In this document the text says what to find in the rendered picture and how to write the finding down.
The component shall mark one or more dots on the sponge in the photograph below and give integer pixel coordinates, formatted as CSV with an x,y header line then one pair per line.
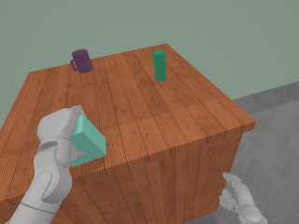
x,y
89,140

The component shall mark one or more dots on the robot right forearm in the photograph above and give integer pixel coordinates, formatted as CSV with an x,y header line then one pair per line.
x,y
250,214

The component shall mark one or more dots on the robot left forearm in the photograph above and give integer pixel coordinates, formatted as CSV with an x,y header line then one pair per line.
x,y
51,184

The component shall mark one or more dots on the right robot hand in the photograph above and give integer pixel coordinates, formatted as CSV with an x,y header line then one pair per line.
x,y
232,199

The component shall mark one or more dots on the table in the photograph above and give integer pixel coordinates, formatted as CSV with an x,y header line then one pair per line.
x,y
167,142

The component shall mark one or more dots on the left robot hand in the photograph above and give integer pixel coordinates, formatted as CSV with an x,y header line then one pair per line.
x,y
61,124

